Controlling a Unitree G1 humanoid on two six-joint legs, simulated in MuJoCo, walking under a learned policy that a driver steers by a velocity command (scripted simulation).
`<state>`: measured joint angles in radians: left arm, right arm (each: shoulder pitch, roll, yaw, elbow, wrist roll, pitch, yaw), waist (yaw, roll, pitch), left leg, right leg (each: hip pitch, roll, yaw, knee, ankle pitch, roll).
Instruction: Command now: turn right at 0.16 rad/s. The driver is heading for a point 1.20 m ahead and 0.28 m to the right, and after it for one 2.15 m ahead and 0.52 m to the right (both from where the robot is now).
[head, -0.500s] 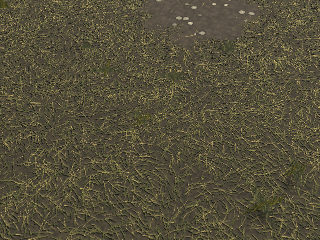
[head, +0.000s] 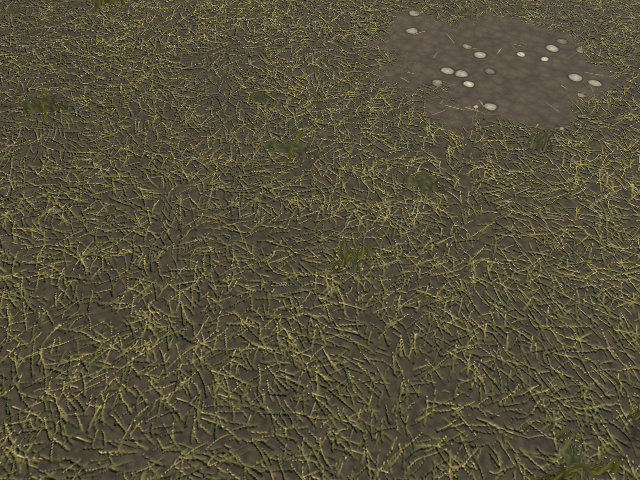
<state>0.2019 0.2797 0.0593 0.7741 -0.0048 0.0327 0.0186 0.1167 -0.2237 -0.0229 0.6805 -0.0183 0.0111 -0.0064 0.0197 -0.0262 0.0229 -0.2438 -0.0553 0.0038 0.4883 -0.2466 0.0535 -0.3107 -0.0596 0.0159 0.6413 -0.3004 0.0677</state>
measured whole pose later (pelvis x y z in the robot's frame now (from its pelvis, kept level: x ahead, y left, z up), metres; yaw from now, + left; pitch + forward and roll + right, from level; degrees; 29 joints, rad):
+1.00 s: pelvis +0.31 -0.20 +0.01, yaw -21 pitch +0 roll -1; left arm 0.30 0.25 0.05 0.77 0.01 -0.10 -0.02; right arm 0.21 -0.30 -0.06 0.76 0.02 -0.06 0.00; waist 0.03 0.05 0.02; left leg -0.74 0.12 -0.10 0.88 0.06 -0.01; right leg -0.03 0.10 -0.09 0.24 -0.21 -0.09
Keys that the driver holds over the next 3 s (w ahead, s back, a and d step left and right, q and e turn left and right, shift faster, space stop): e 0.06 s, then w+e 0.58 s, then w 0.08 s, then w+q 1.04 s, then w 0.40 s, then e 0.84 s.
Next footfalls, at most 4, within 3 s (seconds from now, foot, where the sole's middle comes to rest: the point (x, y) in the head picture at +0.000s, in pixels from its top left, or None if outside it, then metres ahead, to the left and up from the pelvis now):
0.02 right None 0.04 -0.15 -0.77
0.66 right None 0.27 -0.25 -0.77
1.24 left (420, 417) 0.64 -0.19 -0.77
1.68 right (511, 327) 0.88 -0.43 -0.77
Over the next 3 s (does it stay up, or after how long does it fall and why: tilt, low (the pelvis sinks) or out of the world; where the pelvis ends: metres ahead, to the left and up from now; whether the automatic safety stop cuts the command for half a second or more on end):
stays up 1.13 -0.26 0.00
